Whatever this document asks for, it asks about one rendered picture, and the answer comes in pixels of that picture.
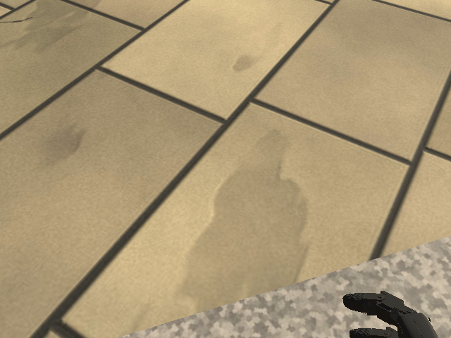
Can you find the robot right hand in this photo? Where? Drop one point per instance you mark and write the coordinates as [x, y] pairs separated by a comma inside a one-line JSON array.
[[391, 310]]

